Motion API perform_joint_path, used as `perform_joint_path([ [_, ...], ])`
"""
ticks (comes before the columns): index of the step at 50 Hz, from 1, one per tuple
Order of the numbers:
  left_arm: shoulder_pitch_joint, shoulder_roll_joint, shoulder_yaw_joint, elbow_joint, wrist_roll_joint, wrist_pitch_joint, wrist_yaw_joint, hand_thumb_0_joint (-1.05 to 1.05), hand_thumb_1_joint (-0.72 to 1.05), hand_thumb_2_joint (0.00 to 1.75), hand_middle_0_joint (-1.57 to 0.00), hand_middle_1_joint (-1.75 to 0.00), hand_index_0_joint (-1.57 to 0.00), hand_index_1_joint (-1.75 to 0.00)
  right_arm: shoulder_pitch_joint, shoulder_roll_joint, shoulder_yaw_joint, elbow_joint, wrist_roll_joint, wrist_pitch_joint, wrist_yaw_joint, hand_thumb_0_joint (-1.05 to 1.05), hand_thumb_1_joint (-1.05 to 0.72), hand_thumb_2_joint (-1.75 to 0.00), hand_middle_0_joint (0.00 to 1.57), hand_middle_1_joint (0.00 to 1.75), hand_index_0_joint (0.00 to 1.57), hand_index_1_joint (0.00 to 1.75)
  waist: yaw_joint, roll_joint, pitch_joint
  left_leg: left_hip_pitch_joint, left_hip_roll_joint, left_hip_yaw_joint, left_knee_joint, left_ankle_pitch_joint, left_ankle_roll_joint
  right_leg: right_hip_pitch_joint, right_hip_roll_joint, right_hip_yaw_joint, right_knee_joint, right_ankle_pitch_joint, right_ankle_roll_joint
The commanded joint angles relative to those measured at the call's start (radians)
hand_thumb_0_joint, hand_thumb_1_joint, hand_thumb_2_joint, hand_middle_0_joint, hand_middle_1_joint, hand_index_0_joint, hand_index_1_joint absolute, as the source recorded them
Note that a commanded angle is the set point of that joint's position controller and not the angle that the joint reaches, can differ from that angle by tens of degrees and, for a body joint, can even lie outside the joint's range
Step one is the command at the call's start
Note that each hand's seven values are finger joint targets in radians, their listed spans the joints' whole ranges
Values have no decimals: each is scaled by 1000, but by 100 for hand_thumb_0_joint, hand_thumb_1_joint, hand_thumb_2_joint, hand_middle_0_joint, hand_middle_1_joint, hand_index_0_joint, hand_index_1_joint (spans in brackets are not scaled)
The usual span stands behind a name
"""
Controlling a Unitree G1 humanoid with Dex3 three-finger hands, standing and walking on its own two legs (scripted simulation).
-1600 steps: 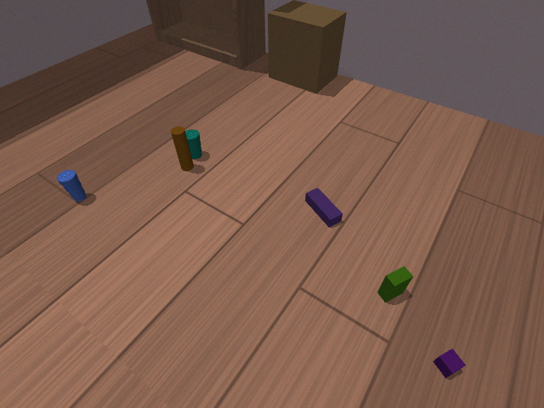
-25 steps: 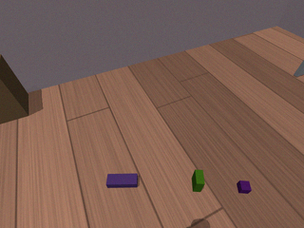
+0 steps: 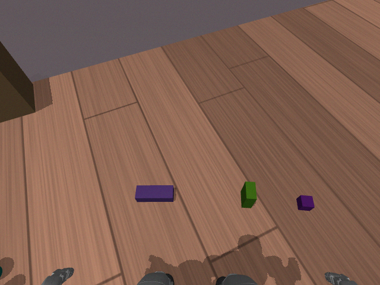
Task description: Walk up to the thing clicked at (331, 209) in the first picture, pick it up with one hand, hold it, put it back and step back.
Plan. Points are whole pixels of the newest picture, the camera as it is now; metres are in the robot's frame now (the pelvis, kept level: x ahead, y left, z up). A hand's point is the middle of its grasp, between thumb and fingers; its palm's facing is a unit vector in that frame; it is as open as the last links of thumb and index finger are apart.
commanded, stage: walk up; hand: left
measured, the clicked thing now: (155, 193) +0.57 +0.22 -0.74
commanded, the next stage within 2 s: none
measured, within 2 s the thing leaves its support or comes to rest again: neither
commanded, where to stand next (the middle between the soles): +0.19 -0.02 m, yaw +1 degrees
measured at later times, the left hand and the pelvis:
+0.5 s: hand out of the picture +0.05 +0.30 -0.16, palm faces -0.10 -0.92 -0.37, open 7.4 cm; pelvis -0.09 +0.05 +0.00, yaw -2 degrees
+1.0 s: hand out of the picture -0.07 +0.29 -0.16, palm faces -0.01 -0.93 -0.36, open 7.4 cm; pelvis -0.23 +0.03 -0.02, yaw +0 degrees
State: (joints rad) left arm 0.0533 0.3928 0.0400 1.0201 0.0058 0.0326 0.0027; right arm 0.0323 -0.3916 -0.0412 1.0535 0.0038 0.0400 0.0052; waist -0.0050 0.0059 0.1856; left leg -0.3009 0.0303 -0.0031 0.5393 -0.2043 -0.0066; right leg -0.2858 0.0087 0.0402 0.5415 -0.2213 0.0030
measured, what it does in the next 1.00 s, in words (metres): walks backwards: left foot, then right foot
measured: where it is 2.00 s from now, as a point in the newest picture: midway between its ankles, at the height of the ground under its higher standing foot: outside the picture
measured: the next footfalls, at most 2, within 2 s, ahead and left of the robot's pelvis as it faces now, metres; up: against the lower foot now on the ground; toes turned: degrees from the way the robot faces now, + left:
left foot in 0.20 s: -0.04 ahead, +0.14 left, +0.00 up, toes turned -1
right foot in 0.60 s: -0.09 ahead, -0.08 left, +0.00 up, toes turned +0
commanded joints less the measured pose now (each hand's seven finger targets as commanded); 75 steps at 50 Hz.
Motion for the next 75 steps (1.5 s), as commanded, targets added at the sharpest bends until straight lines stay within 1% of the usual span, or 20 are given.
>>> perform_joint_path([
  [1,-39,294,69,-125,19,-7,15,0,90,90,-20,-30,-20,-30,70,-168,-51,-80,-8,11,-10,0,-90,-90,20,30,20,30,15,-215,-236,73,-100,10,371,-336,28,-62,-344,328,-209,331,-255],
  [8,-57,236,65,-215,28,7,27,0,90,90,-20,-30,-20,-30,191,-177,-62,-116,-14,-12,-16,0,-90,-90,20,30,20,30,-24,-160,-270,42,-34,-17,53,-148,44,50,-214,182,50,367,-139],
  [10,-32,182,52,-228,7,20,26,0,90,90,-20,-30,-20,-30,174,-227,-81,-124,-41,-23,-25,0,-90,-90,20,30,20,30,-15,72,-278,162,78,-169,-128,324,60,-40,-59,79,269,227,-66],
  [12,6,154,52,-236,11,26,37,0,90,90,-20,-30,-20,-30,145,-292,-98,-154,-49,-22,-28,0,-90,-90,20,30,20,30,12,110,-250,261,247,-284,-40,775,158,-266,96,92,468,-358,-33],
  [13,-9,152,52,-241,19,24,47,0,90,90,-20,-30,-20,-30,153,-345,-107,-183,-42,-22,-30,0,-90,-90,20,30,20,30,-41,211,-262,169,353,-418,-101,701,229,-243,99,134,538,-424,-19],
  [17,31,182,69,-225,11,29,33,0,90,90,-20,-30,-20,-30,57,-254,-88,-213,-43,-35,-55,0,-90,-90,20,30,20,30,30,138,-195,229,208,-239,-35,641,166,-311,90,165,647,-252,-21],
  [25,9,153,80,-288,30,7,19,0,90,90,-20,-30,-20,-30,185,-247,-98,-225,-25,-36,-65,0,-90,-90,20,30,20,30,-46,110,-258,377,229,-236,27,594,215,-207,26,57,251,-244,6],
  [30,139,158,91,-235,39,-2,10,0,90,90,-20,-30,-20,-30,86,-238,-80,-269,-15,-22,-48,0,-90,-90,20,30,20,30,26,91,-295,116,162,-150,116,373,133,120,0,8,-101,98,-46],
  [33,45,308,120,-292,37,1,6,0,90,90,-20,-30,-20,-30,84,-181,-67,-283,2,-15,-62,0,-90,-90,20,30,20,30,42,-297,-234,-80,-100,-36,543,-456,20,8,-391,450,-157,444,-331],
  [34,30,287,117,-308,37,0,7,0,90,90,-20,-30,-20,-30,125,-203,-72,-268,1,-13,-60,0,-90,-90,20,30,20,30,28,-253,-183,-55,-72,-101,614,-485,14,-78,-393,446,-170,405,-330],
  [43,40,192,108,-380,56,28,16,0,90,90,-20,-30,-20,-30,231,-178,-50,-254,-13,-43,-68,0,-90,-90,20,30,20,30,29,-216,-257,-139,-59,-15,260,-333,-18,224,-214,167,-11,439,-221],
  [46,46,193,100,-389,35,49,4,0,90,90,-20,-30,-20,-30,276,-172,-63,-239,-35,-59,-66,0,-90,-90,20,30,20,30,-3,-145,-295,24,-76,61,-156,5,-4,190,-153,98,171,325,-151],
  [48,93,124,81,-393,26,58,-4,0,90,90,-20,-30,-20,-30,234,-275,-95,-257,-63,-61,-64,0,-90,-90,20,30,20,30,22,121,-280,234,183,-328,-212,142,95,-188,-18,38,345,-131,-56],
  [50,-5,205,110,-402,44,57,14,0,90,90,-20,-30,-20,-30,140,-421,-129,-316,-54,-63,-64,0,-90,-90,20,30,20,30,-34,233,-198,-69,512,-649,-252,203,347,-181,24,174,706,-432,-8],
  [54,126,198,126,-318,21,51,-10,0,90,90,-20,-30,-20,-30,92,-246,-84,-300,-53,-77,-75,0,-90,-90,20,30,20,30,62,67,-160,70,204,-187,-109,299,188,-248,90,190,762,-241,-12],
  [60,101,163,77,-289,15,-12,-25,0,90,90,-20,-30,-20,-30,169,-243,-88,-286,-47,-75,-35,0,-90,-90,20,30,20,30,-41,217,-238,233,171,-149,-119,-164,200,-113,5,15,182,-286,35],
  [64,255,167,95,-148,23,-51,-7,0,90,90,-20,-30,-20,-30,136,-239,-76,-287,-46,-37,-15,0,-90,-90,20,30,20,30,38,170,-193,-33,112,-77,44,-208,145,210,44,-57,-201,-128,-18],
  [67,170,359,124,-188,49,-65,3,0,90,90,-20,-30,-20,-30,75,-182,-58,-310,-27,-41,-26,0,-90,-90,20,30,20,30,72,-160,-93,-196,-25,-134,373,-405,6,-51,-375,580,-311,-445,-238],
  [69,31,289,103,-212,39,-64,-2,0,90,90,-20,-30,-20,-30,135,-230,-73,-252,-14,-47,-13,0,-90,-90,20,30,20,30,-4,-130,0,-70,21,-132,371,-317,3,-200,-316,425,-298,-520,-216],
  [75,87,262,96,-181,35,-70,-9,0,90,90,-20,-30,-20,-30,168,-175,-55,-206,-20,-73,6,0,-90,-90,20,30,20,30,24,-230,-68,-18,-31,-13,75,-235,-2,-26,-218,205,-216,-259,-156],
])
